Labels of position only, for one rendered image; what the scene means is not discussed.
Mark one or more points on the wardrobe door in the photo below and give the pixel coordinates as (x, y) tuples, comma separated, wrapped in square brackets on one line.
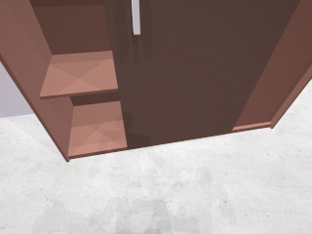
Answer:
[(193, 67), (289, 62)]

